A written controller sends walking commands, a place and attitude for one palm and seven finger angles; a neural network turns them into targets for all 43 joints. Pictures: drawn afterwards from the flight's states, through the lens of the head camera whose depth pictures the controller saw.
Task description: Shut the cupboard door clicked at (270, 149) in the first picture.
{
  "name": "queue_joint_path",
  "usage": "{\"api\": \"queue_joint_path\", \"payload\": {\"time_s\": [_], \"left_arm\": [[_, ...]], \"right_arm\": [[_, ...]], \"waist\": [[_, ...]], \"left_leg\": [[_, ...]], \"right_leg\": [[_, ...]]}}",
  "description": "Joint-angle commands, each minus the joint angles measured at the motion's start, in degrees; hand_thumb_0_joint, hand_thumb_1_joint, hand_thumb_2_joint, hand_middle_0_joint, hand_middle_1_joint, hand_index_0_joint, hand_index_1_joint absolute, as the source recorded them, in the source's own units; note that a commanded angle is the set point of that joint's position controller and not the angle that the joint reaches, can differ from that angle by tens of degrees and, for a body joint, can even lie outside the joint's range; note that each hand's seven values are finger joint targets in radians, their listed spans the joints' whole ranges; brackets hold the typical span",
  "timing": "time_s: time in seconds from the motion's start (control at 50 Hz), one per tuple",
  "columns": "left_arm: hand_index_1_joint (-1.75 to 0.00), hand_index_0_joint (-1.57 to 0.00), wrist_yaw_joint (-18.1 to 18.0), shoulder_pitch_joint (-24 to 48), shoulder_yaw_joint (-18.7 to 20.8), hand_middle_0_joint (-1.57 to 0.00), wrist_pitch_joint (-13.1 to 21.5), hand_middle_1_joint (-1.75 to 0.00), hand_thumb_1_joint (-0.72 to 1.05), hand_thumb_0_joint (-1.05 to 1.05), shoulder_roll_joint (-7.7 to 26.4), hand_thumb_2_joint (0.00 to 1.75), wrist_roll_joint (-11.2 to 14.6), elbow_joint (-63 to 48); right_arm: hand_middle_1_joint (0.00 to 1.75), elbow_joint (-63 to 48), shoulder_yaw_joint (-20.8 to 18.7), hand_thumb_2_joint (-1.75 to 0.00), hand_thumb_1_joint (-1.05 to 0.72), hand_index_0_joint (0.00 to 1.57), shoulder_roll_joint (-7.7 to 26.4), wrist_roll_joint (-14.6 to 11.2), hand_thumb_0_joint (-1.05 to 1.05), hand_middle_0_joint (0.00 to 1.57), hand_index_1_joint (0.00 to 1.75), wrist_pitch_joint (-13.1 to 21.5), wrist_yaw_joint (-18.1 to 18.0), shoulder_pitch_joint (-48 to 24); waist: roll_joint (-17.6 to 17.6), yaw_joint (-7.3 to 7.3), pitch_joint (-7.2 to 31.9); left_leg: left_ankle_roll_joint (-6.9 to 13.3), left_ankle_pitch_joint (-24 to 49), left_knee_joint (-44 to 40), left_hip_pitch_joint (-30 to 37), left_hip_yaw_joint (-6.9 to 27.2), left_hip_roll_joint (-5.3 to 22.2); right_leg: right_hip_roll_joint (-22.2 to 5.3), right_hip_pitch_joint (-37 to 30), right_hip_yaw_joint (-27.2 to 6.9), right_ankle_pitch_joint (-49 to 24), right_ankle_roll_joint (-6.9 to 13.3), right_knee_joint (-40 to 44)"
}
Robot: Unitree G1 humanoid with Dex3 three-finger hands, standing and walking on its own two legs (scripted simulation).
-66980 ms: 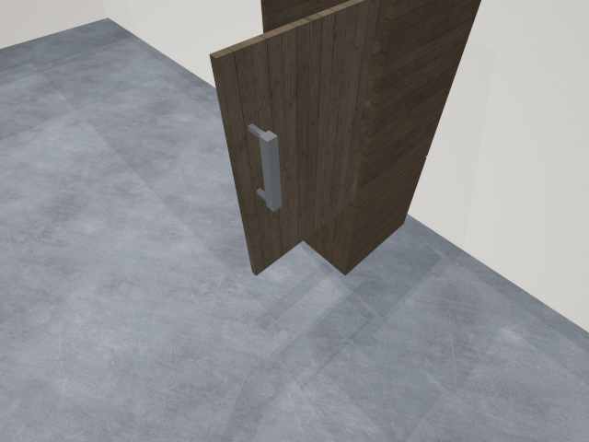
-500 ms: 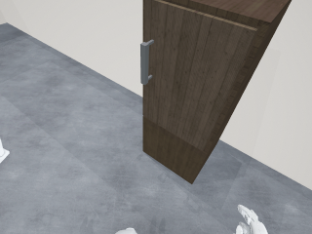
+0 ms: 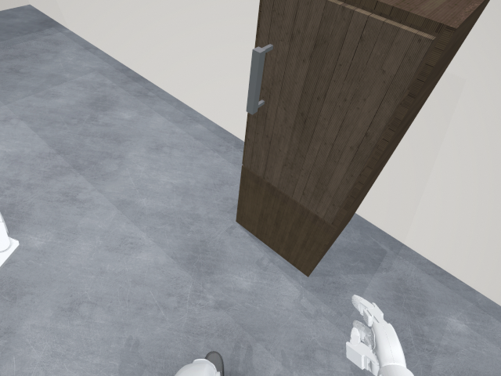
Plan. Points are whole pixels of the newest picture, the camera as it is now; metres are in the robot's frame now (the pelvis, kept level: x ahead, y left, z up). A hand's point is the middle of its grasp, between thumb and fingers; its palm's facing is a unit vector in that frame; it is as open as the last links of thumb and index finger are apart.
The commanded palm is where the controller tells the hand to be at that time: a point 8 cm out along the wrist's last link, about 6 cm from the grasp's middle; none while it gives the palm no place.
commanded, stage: stop stepping back and stand still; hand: left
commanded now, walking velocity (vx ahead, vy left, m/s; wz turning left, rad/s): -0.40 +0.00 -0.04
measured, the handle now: (260, 80) +0.79 +0.09 +0.04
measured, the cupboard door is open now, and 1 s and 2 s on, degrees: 0 0 0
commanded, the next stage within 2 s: let the arm hang, fingers relaxed in 1.04 s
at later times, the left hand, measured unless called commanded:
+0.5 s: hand out of the picture +0.14 +0.31 +0.18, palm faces +0.47 -0.85 -0.24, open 7.4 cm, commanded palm +0.06 +0.33 +0.19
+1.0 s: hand out of the picture +0.08 +0.34 +0.18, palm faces +0.40 -0.82 -0.40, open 7.4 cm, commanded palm +0.02 +0.38 +0.19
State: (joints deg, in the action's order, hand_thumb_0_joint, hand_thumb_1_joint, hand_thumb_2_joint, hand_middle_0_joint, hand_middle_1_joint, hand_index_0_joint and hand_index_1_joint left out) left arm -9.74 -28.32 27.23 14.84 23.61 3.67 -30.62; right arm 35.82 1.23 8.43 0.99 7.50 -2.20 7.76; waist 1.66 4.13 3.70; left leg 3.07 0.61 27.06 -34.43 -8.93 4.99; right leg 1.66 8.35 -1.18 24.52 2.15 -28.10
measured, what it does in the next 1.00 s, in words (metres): walks backwards: left foot, then right foot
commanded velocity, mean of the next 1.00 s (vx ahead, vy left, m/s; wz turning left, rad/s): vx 0.12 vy -0.09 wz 0.00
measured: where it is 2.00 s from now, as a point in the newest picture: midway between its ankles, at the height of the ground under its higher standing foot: outside the picture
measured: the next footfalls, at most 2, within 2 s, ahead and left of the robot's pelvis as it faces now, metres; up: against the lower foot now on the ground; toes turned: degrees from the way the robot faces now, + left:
left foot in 0.34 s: +0.12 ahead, +0.09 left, +0.00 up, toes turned +0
right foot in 0.58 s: -0.08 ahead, -0.02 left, +0.00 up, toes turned -8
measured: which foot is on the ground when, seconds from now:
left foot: down 0.00-0.24, up 0.26-0.32, down 0.34-0.56, up 0.58-0.82, down 0.84-1.00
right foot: down 0.00-0.38, up 0.40-0.56, down 0.58-1.00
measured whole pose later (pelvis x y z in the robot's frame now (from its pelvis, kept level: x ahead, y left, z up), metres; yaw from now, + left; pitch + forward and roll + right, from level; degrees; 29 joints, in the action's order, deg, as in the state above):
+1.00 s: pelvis -0.13 +0.08 +0.01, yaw -2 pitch -1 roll +0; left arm -9.7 -30.9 23.7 8.5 24.3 2.0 -29.4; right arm 37.1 0.8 9.0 0.8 5.4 -3.9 16.2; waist 3.2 -2.1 2.1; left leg -0.7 -14.6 31.5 -15.7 -4.3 4.1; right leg 0.7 20.8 4.1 22.6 0.3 -45.4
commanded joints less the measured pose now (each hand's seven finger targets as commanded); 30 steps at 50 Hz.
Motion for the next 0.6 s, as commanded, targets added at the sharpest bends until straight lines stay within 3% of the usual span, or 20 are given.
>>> {"api": "queue_joint_path", "payload": {"time_s": [0.0,0.02,0.06,0.1,0.14,0.18,0.2,0.22,0.24,0.28,0.32,0.34,0.36,0.38,0.4,0.48,0.52,0.54,0.56,0.58], "left_arm": [[-0.3,-0.2,-0.9,10.7,6.0,-0.2,5.1,-0.3,0.9,0.0,15.2,0.9,-1.5,-12.7],[-0.3,-0.2,-0.1,13.1,1.1,-0.2,4.6,-0.3,0.9,0.0,11.1,0.9,-1.3,-13.5],[-0.3,-0.2,0.8,9.5,6.2,-0.2,3.5,-0.3,0.9,0.0,15.6,0.9,-0.6,-13.8],[-0.3,-0.2,1.7,0.1,9.2,-0.2,2.6,-0.3,0.9,0.0,15.7,0.9,0.3,-11.5],[-0.3,-0.2,1.9,-6.1,10.5,-0.2,1.7,-0.3,0.9,0.0,14.9,0.9,1.4,-11.5],[-0.3,-0.2,1.6,-10.3,11.9,-0.2,1.1,-0.3,0.9,0.0,16.4,0.9,1.7,-11.3],[-0.3,-0.2,1.2,-11.7,14.2,-0.2,1.1,-0.3,0.9,0.0,18.8,0.9,2.2,-11.9],[-0.3,-0.2,1.1,-10.0,11.3,-0.2,0.9,-0.3,0.9,0.0,16.8,0.9,2.1,-13.1],[-0.3,-0.2,0.6,-7.2,10.0,-0.2,0.1,-0.3,0.9,0.0,15.7,0.9,1.4,-13.3],[-0.3,-0.2,-0.8,5.1,4.1,-0.2,-0.9,-0.3,0.9,0.0,11.7,0.9,-0.2,-10.3],[-0.3,-0.2,-1.1,16.1,0.2,-0.2,-1.7,-0.3,0.9,0.0,10.0,0.9,-1.5,-6.9],[-0.3,-0.2,-1.4,16.4,-0.4,-0.2,-1.3,-0.3,0.9,0.0,9.3,0.9,-1.4,-5.4],[-0.3,-0.2,-1.5,16.7,0.3,-0.2,-0.6,-0.3,0.9,0.0,9.9,0.9,-1.5,-7.3],[-0.3,-0.2,-1.4,15.5,1.7,-0.2,-0.7,-0.3,0.9,0.0,10.7,0.9,-1.6,-9.7],[-0.3,-0.2,-1.0,13.2,3.2,-0.2,-0.5,-0.3,0.9,0.0,12.9,0.9,-1.2,-12.8],[-0.3,-0.2,0.7,-5.4,4.5,-0.2,-1.4,-0.3,0.9,0.0,11.8,0.9,0.0,-19.2],[-0.3,-0.2,0.7,-11.2,7.0,-0.2,-2.9,-0.3,0.9,0.0,13.6,0.9,0.1,-18.2],[-0.3,-0.2,0.6,-9.2,8.8,-0.2,-2.9,-0.3,0.9,0.0,15.9,0.9,-0.2,-18.7],[-0.3,-0.2,0.1,-3.8,10.9,-0.2,-2.8,-0.3,0.9,0.0,18.3,0.9,0.3,-18.8],[-0.3,-0.2,-0.4,0.4,10.3,-0.2,-2.7,-0.3,0.9,0.0,16.7,0.9,0.1,-13.0]], "right_arm": [[0.3,-3.9,-3.7,-0.9,-0.9,0.2,9.0,1.1,0.0,0.2,0.3,2.5,-1.6,-2.1],[0.3,-4.6,-4.5,-0.9,-0.9,0.2,8.1,-0.8,0.0,0.2,0.3,2.6,-2.0,-2.1],[0.3,-6.8,-4.9,-0.9,-0.9,0.2,9.1,-1.8,0.0,0.2,0.3,2.1,-2.8,-3.9],[0.3,-9.6,-4.8,-0.9,-0.9,0.2,10.0,-1.3,0.0,0.2,0.3,1.5,-2.6,-4.6],[0.3,-11.9,-4.2,-0.9,-0.9,0.2,10.3,-1.0,0.0,0.2,0.3,0.1,-2.2,-4.2],[0.3,-12.1,-4.2,-0.9,-0.9,0.2,9.7,-0.9,0.0,0.2,0.3,-1.0,-2.2,-2.0],[0.3,-11.4,-4.5,-0.9,-0.9,0.2,9.5,-0.9,0.0,0.2,0.3,-1.0,-2.2,-0.2],[0.3,-10.0,-4.5,-0.9,-0.9,0.2,9.1,-0.5,0.0,0.2,0.3,-1.4,-2.3,1.9],[0.3,-8.7,-4.1,-0.9,-0.9,0.2,9.1,-0.3,0.0,0.2,0.3,-1.8,-2.2,3.1],[0.3,-7.6,-2.8,-0.9,-0.9,0.2,9.6,-0.4,0.0,0.2,0.3,-0.8,-2.6,3.5],[0.3,-6.1,-3.6,-0.9,-0.9,0.2,12.4,-1.3,0.0,0.2,0.3,1.7,-4.3,3.0],[0.3,-6.1,-3.7,-0.9,-0.9,0.2,12.9,-1.8,0.0,0.2,0.3,3.1,-4.5,2.6],[0.3,-6.5,-3.9,-0.9,-0.9,0.2,12.9,-1.9,0.0,0.2,0.3,3.7,-4.3,1.2],[0.3,-6.9,-4.0,-0.9,-0.9,0.2,12.9,-1.1,0.0,0.2,0.3,3.7,-3.9,0.9],[0.3,-7.0,-4.1,-0.9,-0.9,0.2,12.2,-0.8,0.0,0.2,0.3,3.9,-3.3,0.2],[0.3,-9.8,-3.9,-0.9,-0.9,0.2,9.4,0.0,0.0,0.2,0.3,2.6,0.0,-0.1],[0.3,-10.3,-3.6,-0.9,-0.9,0.2,8.3,0.0,0.0,0.2,0.3,0.3,0.4,-0.2],[0.3,-9.2,-3.7,-0.9,-0.9,0.2,7.9,0.1,0.0,0.2,0.3,-1.1,0.3,0.6],[0.3,-7.8,-3.7,-0.9,-0.9,0.2,9.2,0.1,0.0,0.2,0.3,-2.2,-0.1,1.0],[0.3,-6.3,-3.6,-0.9,-0.9,0.2,8.8,0.4,0.0,0.2,0.3,-2.4,-0.6,2.4]], "waist": [[-2.1,-3.93,11.9],[3.3,-5.51,13.0],[-1.5,-5.71,11.6],[-13.8,-4.17,9.2],[-19.4,-4.1,6.0],[-10.5,-4.17,4.0],[-0.1,-4.96,5.4],[8.4,-5.51,2.2],[10.6,-5.9,0.1],[2.4,-8.39,-5.1],[-9.8,-8.21,-9.2],[-15.0,-6.85,-5.9],[-20.5,-6.5,-2.9],[-24.4,-5.54,-2.1],[-23.0,-4.76,0.0],[-19.5,-3.18,7.0],[-9.8,-3.2,6.0],[2.5,-3.57,3.8],[7.6,-4.1,0.6],[8.1,-5.85,-0.8]], "left_leg": [[-7.3,-3.9,4.4,30.2,4.1,3.3],[-6.3,0.4,4.9,33.9,3.5,0.5],[-4.2,5.9,3.3,36.9,4.6,1.8],[-4.3,-14.3,-6.6,29.7,7.9,4.0],[-9.1,-37.5,-14.7,15.9,10.2,3.3],[-9.7,-33.5,-1.2,17.0,3.6,-2.1],[-8.5,-23.6,13.3,25.0,2.5,-4.5],[-6.9,-19.6,25.6,26.3,8.2,-3.8],[-6.1,-18.1,30.1,22.1,10.1,-2.9],[-5.0,-19.1,16.0,18.8,10.8,-0.6],[-3.4,-21.2,-1.9,16.3,17.3,1.7],[-2.5,-32.9,-12.2,13.8,25.4,5.6],[-4.3,-50.6,-21.5,11.4,30.3,8.2],[-7.3,-54.4,-26.2,10.1,32.6,9.0],[-8.7,-52.2,-26.9,11.0,32.8,9.1],[-7.6,-36.2,-19.6,7.6,14.5,4.0],[-7.9,-32.8,-4.2,2.1,6.8,-2.0],[-7.0,-27.1,17.5,3.7,3.5,-5.0],[-6.1,-24.4,33.8,-1.5,6.6,-6.0],[-6.2,-22.7,41.0,-4.1,9.9,-4.2]], "right_leg": [[-10.7,17.5,-10.7,-18.1,3.1,9.7],[-8.2,17.6,-5.6,-23.9,0.9,6.9],[-4.0,19.7,-1.0,-22.7,-2.4,3.9],[0.5,16.1,3.8,0.3,-1.4,2.4],[4.7,8.4,7.9,12.2,1.3,1.0],[0.4,14.3,4.7,15.8,4.3,7.6],[-7.1,24.8,-4.5,19.2,6.7,13.6],[-14.5,33.5,-12.8,19.5,9.5,16.2],[-17.1,33.3,-13.8,19.1,10.4,16.3],[-12.2,26.8,-4.3,11.3,4.0,9.3],[-2.8,20.5,3.4,5.2,-1.3,-2.8],[0.4,14.5,3.5,4.6,-2.9,-8.6],[3.5,9.7,3.0,8.4,-2.6,-15.4],[5.4,8.3,3.4,8.7,-2.2,-20.4],[5.7,7.4,2.8,8.0,-1.9,-22.1],[6.5,-7.6,8.7,5.4,0.5,-7.0],[-0.1,-10.2,2.7,4.2,2.6,6.0],[-12.3,1.3,-11.3,9.5,6.6,14.9],[-22.9,10.4,-22.1,12.8,11.5,21.2],[-23.8,13.8,-22.6,20.8,12.9,22.0]]}}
